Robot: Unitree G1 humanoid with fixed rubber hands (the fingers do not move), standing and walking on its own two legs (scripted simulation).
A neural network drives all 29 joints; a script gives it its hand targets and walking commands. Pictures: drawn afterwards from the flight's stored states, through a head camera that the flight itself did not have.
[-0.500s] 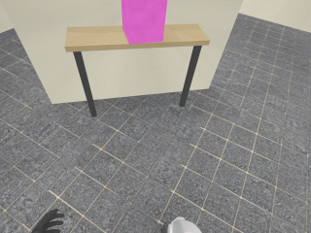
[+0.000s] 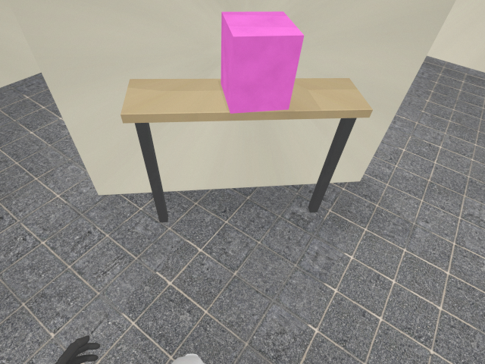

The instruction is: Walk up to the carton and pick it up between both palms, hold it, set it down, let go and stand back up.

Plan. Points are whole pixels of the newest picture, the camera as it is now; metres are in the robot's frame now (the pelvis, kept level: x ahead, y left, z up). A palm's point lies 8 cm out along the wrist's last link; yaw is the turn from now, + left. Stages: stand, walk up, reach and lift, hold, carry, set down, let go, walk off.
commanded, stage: walk up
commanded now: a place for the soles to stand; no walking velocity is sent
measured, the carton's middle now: (256, 62) +1.01 -0.01 +0.03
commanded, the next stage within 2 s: none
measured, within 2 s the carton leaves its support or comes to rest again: neither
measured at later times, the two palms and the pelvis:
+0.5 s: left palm (115, 275) +0.30 +0.27 -0.10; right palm (434, 324) +0.23 -0.35 -0.08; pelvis +0.19 -0.03 +0.00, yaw +1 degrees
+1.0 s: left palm (127, 223) +0.41 +0.27 -0.08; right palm (407, 245) +0.40 -0.36 -0.09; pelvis +0.34 -0.04 +0.01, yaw +5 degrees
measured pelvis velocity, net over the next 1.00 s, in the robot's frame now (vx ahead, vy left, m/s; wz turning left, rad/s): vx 0.34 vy -0.04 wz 0.09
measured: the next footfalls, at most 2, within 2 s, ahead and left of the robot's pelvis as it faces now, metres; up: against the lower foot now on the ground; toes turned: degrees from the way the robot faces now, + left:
left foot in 0.02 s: +0.15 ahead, +0.12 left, +0.00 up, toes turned +2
right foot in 0.52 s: +0.37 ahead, -0.14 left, +0.00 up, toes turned -4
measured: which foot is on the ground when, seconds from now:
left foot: up 0.00-0.00, down 0.02-0.52, up 0.54-1.00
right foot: down 0.00-0.02, up 0.04-0.50, down 0.52-1.00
